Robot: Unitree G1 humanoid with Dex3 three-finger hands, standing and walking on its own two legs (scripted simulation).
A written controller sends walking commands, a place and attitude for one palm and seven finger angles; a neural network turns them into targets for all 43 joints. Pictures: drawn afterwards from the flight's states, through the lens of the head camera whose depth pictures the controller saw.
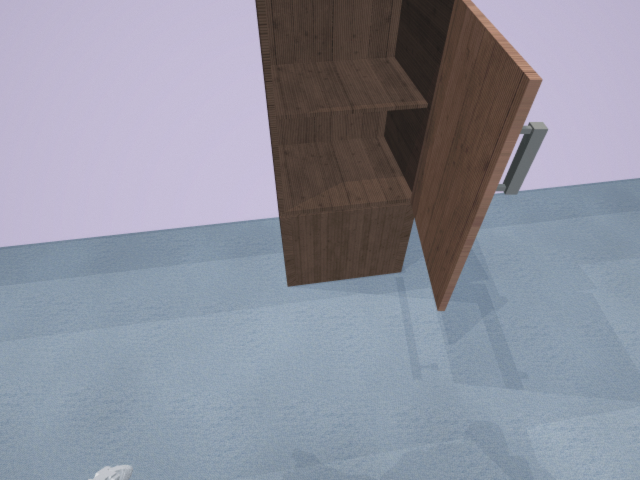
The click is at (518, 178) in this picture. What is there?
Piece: cupboard door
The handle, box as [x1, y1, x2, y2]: [496, 122, 547, 194]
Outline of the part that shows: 542,122 529,122 527,126 523,126 520,133 523,133 524,135 503,183 498,184 496,190 502,190 505,194 517,193 547,130 547,128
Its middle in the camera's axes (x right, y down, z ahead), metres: +0.34 -0.14 +0.70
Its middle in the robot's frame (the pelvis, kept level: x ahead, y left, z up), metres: +0.64 -0.31 +0.07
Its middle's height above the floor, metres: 0.84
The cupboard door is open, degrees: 81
